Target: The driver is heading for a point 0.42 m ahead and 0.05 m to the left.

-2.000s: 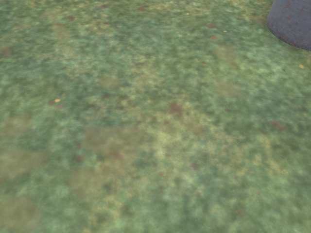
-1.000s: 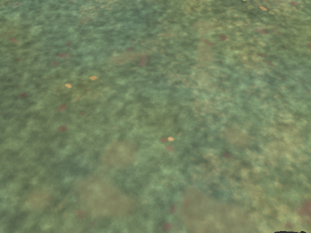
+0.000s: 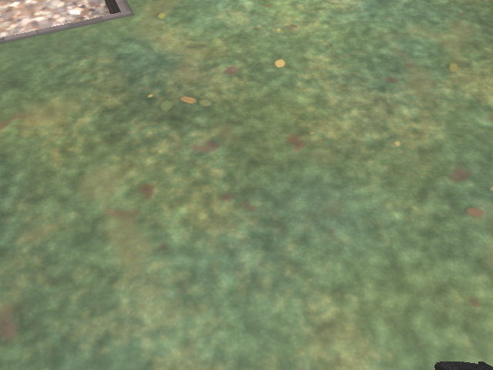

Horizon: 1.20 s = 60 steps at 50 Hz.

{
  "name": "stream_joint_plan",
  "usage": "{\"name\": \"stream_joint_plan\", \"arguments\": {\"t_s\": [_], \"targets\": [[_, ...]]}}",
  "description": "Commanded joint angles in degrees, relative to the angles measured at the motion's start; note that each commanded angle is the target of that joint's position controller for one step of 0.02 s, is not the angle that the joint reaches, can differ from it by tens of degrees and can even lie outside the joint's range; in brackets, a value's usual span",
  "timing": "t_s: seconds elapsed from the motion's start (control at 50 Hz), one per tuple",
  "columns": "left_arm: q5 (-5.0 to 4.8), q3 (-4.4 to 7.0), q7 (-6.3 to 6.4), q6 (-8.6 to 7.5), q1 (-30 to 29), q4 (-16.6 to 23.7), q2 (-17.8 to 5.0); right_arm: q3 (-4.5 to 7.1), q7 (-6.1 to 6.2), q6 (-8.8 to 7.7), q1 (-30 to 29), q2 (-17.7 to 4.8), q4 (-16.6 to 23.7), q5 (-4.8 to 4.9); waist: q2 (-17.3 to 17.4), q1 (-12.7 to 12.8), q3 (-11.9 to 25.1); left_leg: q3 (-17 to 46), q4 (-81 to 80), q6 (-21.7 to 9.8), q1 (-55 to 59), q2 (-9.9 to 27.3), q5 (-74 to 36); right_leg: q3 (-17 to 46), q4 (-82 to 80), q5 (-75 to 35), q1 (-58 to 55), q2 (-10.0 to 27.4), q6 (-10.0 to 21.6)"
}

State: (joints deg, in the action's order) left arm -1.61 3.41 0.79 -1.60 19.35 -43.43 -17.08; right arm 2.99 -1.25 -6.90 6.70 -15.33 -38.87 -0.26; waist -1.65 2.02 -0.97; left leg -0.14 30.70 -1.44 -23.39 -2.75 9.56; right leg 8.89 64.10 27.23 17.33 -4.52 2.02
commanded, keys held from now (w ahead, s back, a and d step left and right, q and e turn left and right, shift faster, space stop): w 0.30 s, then w+q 0.06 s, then no key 0.64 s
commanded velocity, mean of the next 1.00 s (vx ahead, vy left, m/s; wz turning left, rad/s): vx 0.29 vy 0.00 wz -0.06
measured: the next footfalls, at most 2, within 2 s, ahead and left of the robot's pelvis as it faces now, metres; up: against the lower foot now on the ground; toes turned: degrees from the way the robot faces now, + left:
right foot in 0.38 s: +0.36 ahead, -0.16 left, +0.00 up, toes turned -4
left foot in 0.78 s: +0.44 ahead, +0.07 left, +0.00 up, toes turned -1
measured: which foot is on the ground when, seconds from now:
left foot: down 0.00-0.40, up 0.42-0.76, down 0.78-1.00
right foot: up 0.00-0.36, down 0.38-1.00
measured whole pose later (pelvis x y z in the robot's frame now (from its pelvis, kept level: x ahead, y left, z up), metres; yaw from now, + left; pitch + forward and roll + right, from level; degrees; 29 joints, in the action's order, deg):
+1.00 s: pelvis +0.36 -0.05 +0.01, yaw -1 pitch +0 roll -1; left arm 0.7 1.2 0.9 0.0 11.3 -52.3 -14.0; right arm 1.6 0.5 -0.1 6.2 -13.8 -48.2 -0.5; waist -0.2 0.8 -1.1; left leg 0.8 29.7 0.5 -16.7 1.1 12.7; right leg -2.9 27.4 18.6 8.6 -0.6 0.9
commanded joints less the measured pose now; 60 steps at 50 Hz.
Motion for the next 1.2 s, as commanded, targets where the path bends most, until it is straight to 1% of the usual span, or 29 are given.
{"name": "stream_joint_plan", "arguments": {"t_s": [0.02,0.04,0.08,0.14,0.2,0.26,0.32,0.36,0.38,0.4,0.42,0.44,0.46,0.48,0.5,0.52,0.56,0.62,0.7,0.76,0.78,0.8,0.82,0.84,0.86,0.88,0.92,1.02,1.2], "targets": [[0.96,1.55,-0.08,-1.48,-5.2,6.4,-6.9,1.9,0.17,0.45,7.6,-6.1,0.4,-0.3,4.0,-5.0,1.6,24.8,-15.9,-10.3,21.9,18.2,5.1,-0.2,6.8,-6.7,24.6,6.8,-0.9],[0.75,1.45,-0.45,-1.58,-5.0,6.6,-5.8,1.55,0.27,0.32,7.1,-5.6,0.1,-0.66,5.6,-3.6,1.1,21.1,-17.0,-9.9,18.9,16.6,0.5,-0.5,4.3,-8.0,21.9,8.1,-0.8],[0.58,0.9,-0.83,-1.46,-4.1,6.5,-3.6,1.44,0.19,0.01,7.6,-5.2,-1.1,0.03,7.4,-2.5,1.7,17.0,-18.7,-10.8,17.3,15.5,-4.8,-2.5,-0.7,-7.8,20.2,8.9,-1.1],[1.4,-0.24,-1.18,-1.65,-8.6,8.0,-1.6,2.22,0.42,0.14,8.4,-8.3,-2.5,0.76,6.2,-3.1,0.7,12.8,-21.2,-12.2,16.2,15.9,-10.0,-4.9,-10.8,-12.5,20.8,10.3,-2.2],[1.18,-0.96,-1.87,-2.29,-13.6,8.8,-0.8,2.49,0.63,0.89,9.4,-10.0,-3.6,1.15,5.8,-4.8,0.1,7.4,-22.0,-10.7,14.9,14.0,-11.0,-7.0,-22.2,-22.2,16.8,9.6,-2.4],[0.71,-0.81,-2.35,-2.63,-18.2,9.9,-1.7,2.57,0.53,1.54,12.8,-11.0,-5.5,1.69,6.2,-6.5,-0.4,6.1,-21.1,-9.6,16.5,14.6,-10.9,-8.2,-28.6,-26.5,13.7,7.9,-2.2],[0.56,-0.35,-2.81,-2.96,-20.4,11.2,-3.0,2.71,0.64,2.39,14.5,-11.7,-7.0,2.2,6.8,-6.0,-1.5,7.5,-18.5,-8.4,19.8,16.9,-12.4,-8.2,-32.8,-23.2,11.9,7.1,-0.3],[0.89,0.96,-2.62,-3.28,-14.0,9.6,-5.1,2.61,0.95,3.01,13.5,-12.1,-7.4,2.38,6.4,-1.2,1.4,6.5,-11.2,-6.5,19.0,15.5,-21.9,-9.7,-37.1,-22.5,1.0,5.1,1.5],[1.57,2.35,-2.1,-3.26,-6.4,7.4,-7.9,2.0,1.13,3.07,13.1,-10.7,-7.2,1.87,5.4,2.4,6.3,3.6,-1.1,-4.4,16.4,12.1,-26.6,-9.3,-37.6,-24.9,-10.1,5.6,3.1],[2.99,3.48,-1.33,-3.02,3.2,6.2,-12.8,0.47,1.37,2.8,12.6,-7.1,-5.0,-0.09,-1.9,5.6,15.8,0.5,17.1,-1.1,6.2,7.9,-11.2,3.0,-35.2,-35.9,-26.1,17.8,7.0],[3.67,3.6,-1.37,-2.38,3.0,6.0,-15.4,-0.92,1.48,2.01,20.3,-2.2,-4.9,0.31,-16.1,1.4,21.5,1.7,34.2,2.5,-11.1,-0.5,25.0,24.8,-40.3,-38.6,-37.2,29.3,16.0],[2.56,2.51,-1.63,-2.24,2.7,6.0,-10.4,0.52,1.43,1.77,18.8,-8.5,-6.4,1.26,-9.7,3.4,19.9,7.8,40.8,2.9,-14.3,1.4,26.6,24.8,-41.5,-40.8,-33.9,27.7,16.2],[1.97,1.57,-1.76,-2.36,-0.8,6.0,-7.8,1.07,1.34,1.88,15.3,-9.9,-5.7,1.9,-7.2,2.4,13.1,6.8,41.8,3.0,-16.8,3.5,23.5,15.1,-40.8,-48.0,-28.4,25.6,14.8],[1.82,0.96,-2.04,-2.47,-4.2,5.9,-6.0,0.96,1.59,2.27,13.1,-9.2,-5.6,1.29,-3.4,0.6,10.2,4.9,39.4,3.3,-15.7,5.8,20.2,9.2,-41.3,-52.9,-22.7,22.6,13.3],[1.82,0.7,-2.26,-2.52,-7.1,5.8,-4.8,1.14,1.86,2.89,11.7,-8.8,-5.3,0.58,-2.3,-1.0,7.7,4.2,36.2,3.6,-13.8,7.4,17.4,6.0,-42.9,-54.0,-17.2,20.8,12.4],[2.09,0.45,-2.33,-2.63,-9.0,5.6,-4.1,1.1,1.96,3.78,12.0,-7.9,-5.5,0.55,-2.8,-2.8,6.9,4.1,33.7,3.9,-9.5,8.3,15.4,3.4,-44.9,-54.6,-12.3,19.4,11.8],[2.78,0.3,-2.2,-3.25,-10.9,4.4,-3.4,0.46,2.2,5.11,13.4,-4.9,-6.1,0.47,-3.4,-4.9,7.2,3.6,28.1,4.8,-3.0,8.2,11.7,-0.6,-46.9,-58.0,-6.4,18.1,12.1],[2.79,0.72,-1.43,-3.06,-12.9,2.8,-5.1,-0.38,2.4,5.65,10.1,-3.3,-5.4,-0.23,-4.2,-4.9,6.9,2.5,15.4,4.9,2.2,7.7,4.4,-5.6,-47.8,-57.9,-3.1,16.0,11.3],[2.44,0.74,-1.11,-1.97,-10.0,-0.7,-6.1,-0.08,2.26,6.25,5.4,-5.1,-4.9,0.02,-3.6,-2.8,7.0,2.4,7.1,4.2,5.6,6.7,-1.3,-4.9,-47.6,-49.6,-5.0,16.6,10.7],[1.54,0.15,-1.2,-1.28,-10.7,-2.3,-5.2,0.26,2.26,6.46,4.3,-5.5,-4.9,-0.53,-2.5,-3.9,5.4,1.5,-3.1,1.9,11.4,5.8,-5.3,-3.9,-45.0,-34.8,-3.8,15.2,8.2],[1.59,-0.4,-1.22,-1.27,-8.9,-3.2,-3.7,0.49,2.44,6.43,3.8,-6.7,-4.7,-1.06,-0.8,-3.7,4.8,3.3,-7.4,0.8,14.5,7.1,-12.1,-4.2,-43.5,-28.1,-2.9,13.0,5.6],[2.81,-0.84,-1.21,-1.49,-6.2,-3.7,-2.6,1.04,2.91,6.49,3.1,-9.6,-4.1,-1.16,3.6,-1.7,5.8,7.2,-6.6,-0.7,18.9,11.4,-23.8,-5.9,-40.5,-20.1,-0.8,9.6,2.8],[3.16,-0.91,-1.23,-1.63,-0.6,-4.9,-1.9,1.37,3.22,6.94,0.9,-11.2,-3.9,-0.73,10.0,2.1,6.6,9.4,-4.7,-4.1,20.7,13.9,-24.0,-8.2,-40.5,-11.2,1.7,6.0,0.6],[3.06,-1.27,-0.73,-1.12,-2.1,-5.4,-1.8,0.71,2.81,7.24,-0.8,-7.2,-4.0,-0.2,10.3,0.8,6.6,8.6,-5.5,-4.2,16.3,12.1,-13.4,-9.5,-41.6,-10.9,-2.2,5.6,-0.7],[2.76,-0.97,-0.39,-0.39,-5.3,-5.2,-3.3,0.27,2.36,7.31,-1.7,-5.2,-3.9,-0.13,8.2,-0.7,4.0,7.4,-5.9,-2.7,13.6,9.8,-8.7,-9.7,-41.5,-12.0,-2.5,5.6,-1.0],[2.42,-0.79,-0.02,0.29,-6.6,-5.3,-3.8,0.11,2.09,7.14,-1.7,-5.0,-4.3,-0.37,6.9,-1.2,3.2,6.4,-5.7,-1.7,12.9,8.7,-8.9,-9.6,-41.0,-13.4,-2.6,5.9,-0.8],[2.57,-0.73,0.31,1.22,-6.3,-5.7,-3.9,0.31,1.76,6.42,-1.0,-5.8,-5.5,-0.32,6.3,-1.2,3.1,5.5,-4.6,-1.0,13.1,7.9,-12.5,-9.0,-40.9,-17.0,-3.8,6.4,-0.5],[2.0,-0.55,0.62,1.45,-6.5,-7.9,-3.8,0.3,2.05,6.0,-1.1,-5.5,-8.2,-0.05,3.9,-1.4,4.8,4.8,-2.7,-1.4,15.0,7.4,-19.9,-8.9,-39.6,-24.5,-6.8,7.1,-0.7],[1.94,-0.45,1.08,2.27,-7.1,-11.8,-3.4,0.41,2.48,6.69,-2.6,-5.2,-12.8,0.07,1.8,-1.2,3.0,3.6,-3.5,-1.4,14.6,6.2,-15.8,-9.2,-40.6,-23.0,-7.7,7.2,-0.9]]}}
